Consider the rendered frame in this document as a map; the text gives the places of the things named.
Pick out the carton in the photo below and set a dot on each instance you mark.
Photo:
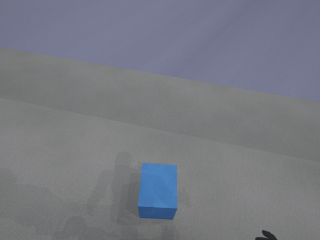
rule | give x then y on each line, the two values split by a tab
158	195

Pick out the robot right hand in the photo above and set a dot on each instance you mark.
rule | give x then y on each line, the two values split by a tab
266	234

